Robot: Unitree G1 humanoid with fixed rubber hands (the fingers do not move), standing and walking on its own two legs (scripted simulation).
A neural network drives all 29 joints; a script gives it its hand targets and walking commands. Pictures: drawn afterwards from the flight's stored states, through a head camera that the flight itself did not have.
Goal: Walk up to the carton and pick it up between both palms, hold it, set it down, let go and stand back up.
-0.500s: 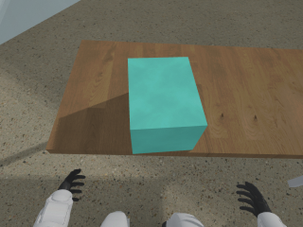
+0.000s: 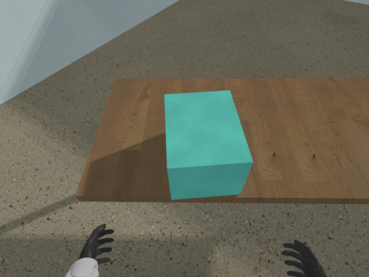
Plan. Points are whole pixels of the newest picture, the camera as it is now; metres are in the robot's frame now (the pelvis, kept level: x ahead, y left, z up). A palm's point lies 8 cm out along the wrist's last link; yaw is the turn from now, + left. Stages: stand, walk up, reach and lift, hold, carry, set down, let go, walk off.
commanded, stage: reach and lift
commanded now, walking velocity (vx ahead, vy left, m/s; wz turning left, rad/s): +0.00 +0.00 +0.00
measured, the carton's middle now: (201, 143) +0.47 -0.01 -0.04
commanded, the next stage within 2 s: none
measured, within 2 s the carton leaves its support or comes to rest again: neither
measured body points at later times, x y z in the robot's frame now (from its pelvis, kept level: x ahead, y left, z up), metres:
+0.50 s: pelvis +0.04 -0.01 +0.01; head +0.03 +0.00 +0.46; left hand +0.20 +0.21 -0.06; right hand +0.22 -0.23 -0.06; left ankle +0.03 +0.13 -0.74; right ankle +0.04 -0.12 -0.74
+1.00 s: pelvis +0.06 -0.01 +0.01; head +0.04 +0.00 +0.46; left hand +0.22 +0.18 -0.03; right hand +0.23 -0.23 -0.03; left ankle +0.03 +0.13 -0.74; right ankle +0.04 -0.12 -0.74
